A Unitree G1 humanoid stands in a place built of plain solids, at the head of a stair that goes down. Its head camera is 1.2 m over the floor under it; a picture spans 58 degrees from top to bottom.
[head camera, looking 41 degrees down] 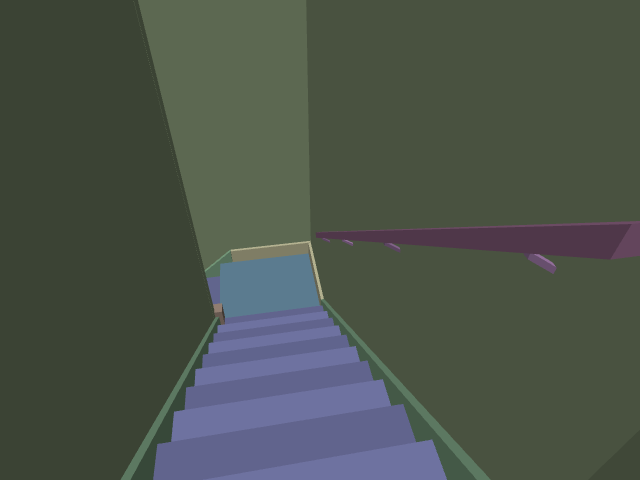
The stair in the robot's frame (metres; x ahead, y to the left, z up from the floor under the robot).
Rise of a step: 0.19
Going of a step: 0.22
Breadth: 0.92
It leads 9 degrees to the left of straight ahead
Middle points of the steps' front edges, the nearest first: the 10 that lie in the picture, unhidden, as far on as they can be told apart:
0.55 0.09 -0.19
0.77 0.13 -0.38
0.99 0.17 -0.56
1.21 0.21 -0.75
1.43 0.24 -0.94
1.65 0.28 -1.12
1.87 0.32 -1.31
2.09 0.36 -1.50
2.32 0.39 -1.68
2.54 0.41 -1.87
